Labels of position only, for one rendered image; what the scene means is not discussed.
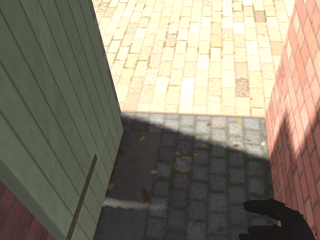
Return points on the right robot hand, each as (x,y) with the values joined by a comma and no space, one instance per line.
(293,224)

